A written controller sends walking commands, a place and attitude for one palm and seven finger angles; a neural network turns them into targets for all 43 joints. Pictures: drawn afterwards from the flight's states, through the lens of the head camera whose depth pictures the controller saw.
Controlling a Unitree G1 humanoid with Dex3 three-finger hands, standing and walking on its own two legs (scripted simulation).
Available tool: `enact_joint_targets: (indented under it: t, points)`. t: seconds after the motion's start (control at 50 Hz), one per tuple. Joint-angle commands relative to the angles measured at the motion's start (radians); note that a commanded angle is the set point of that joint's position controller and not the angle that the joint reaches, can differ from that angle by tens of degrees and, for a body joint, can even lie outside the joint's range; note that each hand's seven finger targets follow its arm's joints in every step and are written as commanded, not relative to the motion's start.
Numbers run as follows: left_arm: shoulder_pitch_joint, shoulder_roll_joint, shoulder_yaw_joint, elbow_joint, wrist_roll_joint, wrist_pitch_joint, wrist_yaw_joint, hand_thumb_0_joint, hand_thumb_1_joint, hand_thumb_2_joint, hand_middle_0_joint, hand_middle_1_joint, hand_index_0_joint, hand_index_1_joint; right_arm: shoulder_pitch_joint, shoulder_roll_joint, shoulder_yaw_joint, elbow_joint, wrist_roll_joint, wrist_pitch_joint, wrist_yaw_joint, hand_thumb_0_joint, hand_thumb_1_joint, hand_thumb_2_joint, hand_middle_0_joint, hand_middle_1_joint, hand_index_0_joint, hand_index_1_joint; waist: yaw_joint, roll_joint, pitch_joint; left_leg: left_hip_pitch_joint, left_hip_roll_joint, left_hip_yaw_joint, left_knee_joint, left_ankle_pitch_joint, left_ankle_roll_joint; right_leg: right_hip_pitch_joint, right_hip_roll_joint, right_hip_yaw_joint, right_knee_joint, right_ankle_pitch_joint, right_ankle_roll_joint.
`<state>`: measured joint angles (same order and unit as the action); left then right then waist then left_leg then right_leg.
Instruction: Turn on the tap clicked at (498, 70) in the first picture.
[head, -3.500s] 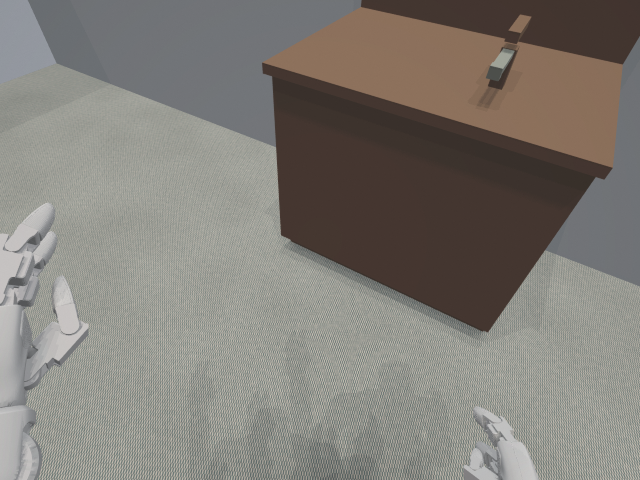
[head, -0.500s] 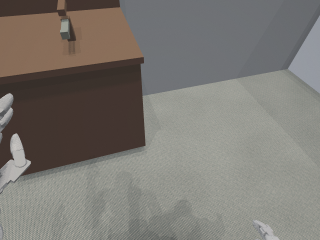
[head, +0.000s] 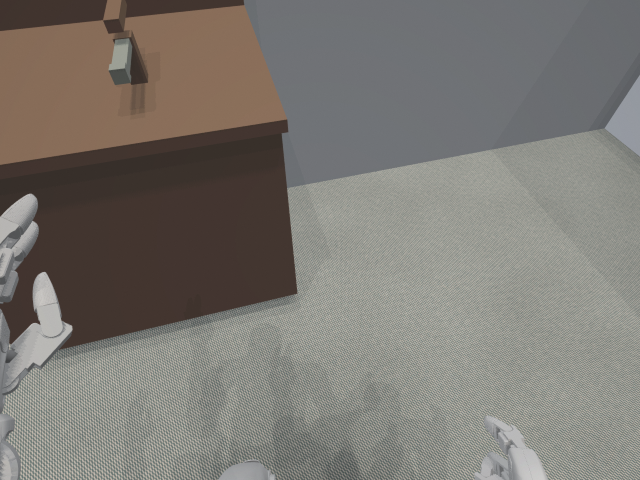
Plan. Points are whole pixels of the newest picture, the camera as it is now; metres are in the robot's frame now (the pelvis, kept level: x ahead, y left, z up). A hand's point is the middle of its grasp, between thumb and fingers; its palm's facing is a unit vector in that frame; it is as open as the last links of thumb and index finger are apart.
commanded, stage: take the last steps up to it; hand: left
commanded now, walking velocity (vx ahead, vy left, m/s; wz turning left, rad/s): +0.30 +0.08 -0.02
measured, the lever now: (120, 73) +0.74 +0.42 +0.12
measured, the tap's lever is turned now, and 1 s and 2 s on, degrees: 0 0 0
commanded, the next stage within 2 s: come to a stop and stand still in 0.98 s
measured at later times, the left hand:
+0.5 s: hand (133, 209) +0.35 +0.23 +0.17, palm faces +0.39 -0.78 -0.49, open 7.4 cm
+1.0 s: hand (153, 129) +0.49 +0.25 +0.17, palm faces +0.36 -0.84 -0.40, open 7.4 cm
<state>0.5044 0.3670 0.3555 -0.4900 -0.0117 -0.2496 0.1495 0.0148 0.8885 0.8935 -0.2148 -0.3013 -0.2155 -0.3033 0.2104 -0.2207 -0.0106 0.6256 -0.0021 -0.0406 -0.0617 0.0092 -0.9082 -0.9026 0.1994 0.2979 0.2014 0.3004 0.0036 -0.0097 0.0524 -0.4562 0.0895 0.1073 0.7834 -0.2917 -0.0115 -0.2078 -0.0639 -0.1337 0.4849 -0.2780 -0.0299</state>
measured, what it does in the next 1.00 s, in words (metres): walks ahead: left foot, then right foot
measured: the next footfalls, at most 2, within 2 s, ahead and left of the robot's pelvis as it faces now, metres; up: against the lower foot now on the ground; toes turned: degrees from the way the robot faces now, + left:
left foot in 0.10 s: +0.12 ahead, +0.15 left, +0.00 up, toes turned +9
right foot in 0.42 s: +0.19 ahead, -0.09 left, +0.00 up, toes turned -11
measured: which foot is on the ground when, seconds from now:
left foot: up 0.00-0.08, down 0.10-0.42, up 0.44-0.80, down 0.82-1.00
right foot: down 0.00-0.12, up 0.14-0.40, down 0.42-0.82, up 0.84-1.00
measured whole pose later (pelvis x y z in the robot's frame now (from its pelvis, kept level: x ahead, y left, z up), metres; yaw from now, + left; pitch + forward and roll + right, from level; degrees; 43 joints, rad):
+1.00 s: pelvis +0.25 +0.03 -0.01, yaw -3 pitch +0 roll +1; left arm 0.44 0.38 0.38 -0.52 -0.03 -0.22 0.16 0.02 0.89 0.89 -0.21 -0.30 -0.21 -0.30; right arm 0.17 -0.13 0.01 0.59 0.01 -0.08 -0.04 0.01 -0.91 -0.90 0.20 0.30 0.20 0.30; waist -0.02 -0.02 0.05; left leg -0.29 0.08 0.17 0.56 -0.27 0.01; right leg -0.43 -0.07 -0.09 0.96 -0.47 0.02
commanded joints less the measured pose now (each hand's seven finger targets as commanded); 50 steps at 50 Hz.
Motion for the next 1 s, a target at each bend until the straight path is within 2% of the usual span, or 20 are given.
enact_joint_targets:
  t: [0.0,0.06,0.08,0.1,0.12,0.18,0.24,0.36,0.38,0.4,0.42,0.48,0.54,0.66,0.76,0.78,0.8,0.82,0.84,0.98]
  points:
    - [-0.136,0.158,0.098,-0.205,-0.005,-0.037,0.038,0.0,0.9,0.9,-0.2,-0.3,-0.2,-0.3,-0.082,-0.064,-0.03,-0.166,-0.005,-0.073,-0.013,0.0,-0.9,-0.9,0.2,0.3,0.2,0.3,0.008,-0.124,-0.125,0.154,-0.037,0.069,-0.213,0.043,0.015,0.032,-0.206,0.209,-0.156,-0.021,-0.106]
    - [-0.204,0.156,0.085,-0.238,-0.003,-0.045,0.036,0.0,0.9,0.9,-0.2,-0.3,-0.2,-0.3,-0.051,-0.105,-0.053,-0.168,0.003,-0.08,-0.027,0.0,-0.9,-0.9,0.2,0.3,0.2,0.3,-0.02,0.062,-0.138,0.384,0.013,-0.004,-0.368,0.042,0.052,-0.097,-0.104,0.13,0.126,-0.021,-0.036]
    - [-0.198,0.142,0.079,-0.246,-0.007,-0.047,0.035,0.0,0.9,0.9,-0.2,-0.3,-0.2,-0.3,-0.051,-0.134,-0.064,-0.176,0.008,-0.079,-0.027,0.0,-0.9,-0.9,0.2,0.3,0.2,0.3,-0.025,0.284,-0.164,0.514,0.185,-0.265,-0.422,0.107,0.123,-0.269,0.001,0.035,0.373,-0.117,0.021]
    - [-0.19,0.156,0.088,-0.233,-0.007,-0.062,0.034,0.0,0.9,0.9,-0.2,-0.3,-0.2,-0.3,-0.057,-0.112,-0.052,-0.181,0.007,-0.083,-0.018,0.0,-0.9,-0.9,0.2,0.3,0.2,0.3,-0.021,0.327,-0.165,0.514,0.308,-0.48,-0.5,0.168,0.211,-0.372,0.046,0.046,0.578,-0.347,0.032]
    - [-0.173,0.197,0.112,-0.213,-0.002,-0.06,0.03,0.0,0.9,0.9,-0.2,-0.3,-0.2,-0.3,-0.078,-0.095,-0.042,-0.165,-0.001,-0.088,-0.015,0.0,-0.9,-0.9,0.2,0.3,0.2,0.3,-0.022,0.317,-0.145,0.458,0.343,-0.531,-0.522,0.106,0.258,-0.422,0.009,0.105,0.693,-0.323,0.029]
    - [-0.103,0.189,0.128,-0.303,-0.007,-0.058,0.021,0.0,0.9,0.9,-0.2,-0.3,-0.2,-0.3,-0.078,-0.091,-0.053,-0.149,0.014,-0.1,-0.002,0.0,-0.9,-0.9,0.2,0.3,0.2,0.3,-0.006,0.2,-0.14,0.444,0.275,-0.32,-0.465,0.211,0.243,-0.471,-0.041,0.104,0.658,-0.206,0.046]
    - [-0.032,0.155,0.119,-0.314,-0.012,-0.052,0.02,0.0,0.9,0.9,-0.2,-0.3,-0.2,-0.3,-0.07,-0.09,-0.046,-0.146,0.008,-0.114,0.009,0.0,-0.9,-0.9,0.2,0.3,0.2,0.3,-0.005,0.25,-0.154,0.345,0.216,-0.148,-0.466,0.285,0.19,-0.318,-0.024,0.033,0.441,-0.118,0.051]
    - [-0.069,0.164,0.139,-0.156,-0.011,-0.022,0.022,0.0,0.9,0.9,-0.2,-0.3,-0.2,-0.3,-0.074,-0.085,-0.037,-0.138,0.011,-0.094,-0.012,0.0,-0.9,-0.9,0.2,0.3,0.2,0.3,0.003,0.144,-0.174,0.183,0.155,-0.014,-0.235,0.167,0.104,0.087,0.041,-0.058,0.005,0.019,0.04]
    - [-0.072,0.167,0.129,-0.115,-0.005,-0.012,0.018,0.0,0.9,0.9,-0.2,-0.3,-0.2,-0.3,-0.071,-0.072,-0.036,-0.137,0.014,-0.084,-0.012,0.0,-0.9,-0.9,0.2,0.3,0.2,0.3,0.008,-0.023,-0.184,0.067,0.092,0.04,-0.024,0.062,0.078,0.171,-0.065,0.114,-0.064,-0.009,-0.01]
    - [-0.096,0.204,0.149,-0.113,-0.001,-0.01,0.021,0.0,0.9,0.9,-0.2,-0.3,-0.2,-0.3,-0.086,-0.053,-0.031,-0.153,0.013,-0.077,-0.009,0.0,-0.9,-0.9,0.2,0.3,0.2,0.3,0.006,-0.281,-0.173,-0.186,-0.04,0.065,0.252,-0.182,0.031,0.279,-0.294,0.541,-0.167,0.047,-0.122]
    - [-0.126,0.217,0.175,-0.103,-0.021,-0.014,0.017,0.0,0.9,0.9,-0.2,-0.3,-0.2,-0.3,-0.098,-0.084,-0.04,-0.15,0.007,-0.085,0.001,0.0,-0.9,-0.9,0.2,0.3,0.2,0.3,0.02,-0.303,-0.163,-0.24,-0.04,-0.066,0.415,-0.23,0.015,0.238,-0.375,0.676,-0.233,-0.026,-0.149]
    - [-0.136,0.211,0.161,-0.165,-0.011,-0.048,0.0,0.0,0.9,0.9,-0.2,-0.3,-0.2,-0.3,-0.115,-0.078,-0.028,-0.111,0.008,-0.06,0.013,0.0,-0.9,-0.9,0.2,0.3,0.2,0.3,0.002,-0.094,-0.106,-0.264,0.027,-0.136,0.514,-0.089,-0.012,0.142,-0.337,0.438,-0.203,0.057,-0.154]
    - [-0.089,0.177,0.132,-0.178,-0.002,-0.064,0.007,0.0,0.9,0.9,-0.2,-0.3,-0.2,-0.3,-0.111,-0.082,-0.03,-0.115,0.002,-0.047,0.01,0.0,-0.9,-0.9,0.2,0.3,0.2,0.3,-0.01,-0.085,-0.109,-0.218,0.039,-0.094,0.379,-0.008,-0.018,0.102,-0.284,0.225,-0.187,0.27,-0.121]
    - [-0.035,0.19,0.164,-0.243,-0.009,-0.061,0.041,0.0,0.9,0.9,-0.2,-0.3,-0.2,-0.3,-0.084,-0.061,-0.041,-0.171,-0.004,-0.068,0.003,0.0,-0.9,-0.9,0.2,0.3,0.2,0.3,0.025,-0.125,-0.169,-0.022,-0.023,0.062,-0.088,0.023,0.003,0.179,-0.238,0.154,-0.117,0.421,-0.115]
    - [-0.121,0.173,0.13,-0.225,-0.009,-0.054,0.047,0.0,0.9,0.9,-0.2,-0.3,-0.2,-0.3,-0.051,-0.085,-0.06,-0.177,0.002,-0.068,-0.013,0.0,-0.9,-0.9,0.2,0.3,0.2,0.3,-0.009,-0.07,-0.163,0.269,-0.047,0.095,-0.325,0.135,0.02,0.061,-0.172,0.106,0.069,0.315,-0.05]
    - [-0.132,0.163,0.118,-0.215,-0.011,-0.057,0.042,0.0,0.9,0.9,-0.2,-0.3,-0.2,-0.3,-0.036,-0.107,-0.067,-0.178,0.008,-0.068,-0.018,0.0,-0.9,-0.9,0.2,0.3,0.2,0.3,-0.03,0.059,-0.176,0.39,0.026,-0.023,-0.361,0.181,0.061,-0.059,-0.123,0.063,0.235,0.236,-0.008]
    - [-0.148,0.156,0.112,-0.231,-0.015,-0.062,0.039,0.0,0.9,0.9,-0.2,-0.3,-0.2,-0.3,-0.05,-0.126,-0.072,-0.184,0.013,-0.067,-0.012,0.0,-0.9,-0.9,0.2,0.3,0.2,0.3,-0.02,0.263,-0.205,0.517,0.214,-0.289,-0.387,0.358,0.154,-0.251,-0.008,0.009,0.451,-0.102,0.039]
    - [-0.135,0.168,0.121,-0.178,-0.017,-0.069,0.035,0.0,0.9,0.9,-0.2,-0.3,-0.2,-0.3,-0.054,-0.103,-0.058,-0.186,0.009,-0.069,-0.009,0.0,-0.9,-0.9,0.2,0.3,0.2,0.3,-0.018,0.3,-0.195,0.491,0.323,-0.48,-0.458,0.386,0.243,-0.345,0.034,0.054,0.63,-0.365,0.041]
    - [-0.141,0.207,0.137,-0.185,-0.014,-0.066,0.029,0.0,0.9,0.9,-0.2,-0.3,-0.2,-0.3,-0.068,-0.099,-0.051,-0.173,0.002,-0.071,-0.008,0.0,-0.9,-0.9,0.2,0.3,0.2,0.3,-0.018,0.276,-0.176,0.447,0.35,-0.516,-0.471,0.332,0.281,-0.394,-0.002,0.106,0.71,-0.35,0.041]
    - [-0.03,0.179,0.139,-0.314,-0.022,-0.047,0.024,0.0,0.9,0.9,-0.2,-0.3,-0.2,-0.3,-0.064,-0.092,-0.036,-0.16,0.011,-0.107,0.013,0.0,-0.9,-0.9,0.2,0.3,0.2,0.3,-0.007,0.274,-0.168,0.268,0.181,-0.083,-0.413,0.363,0.15,-0.153,0.019,-0.022,0.277,-0.1,0.057]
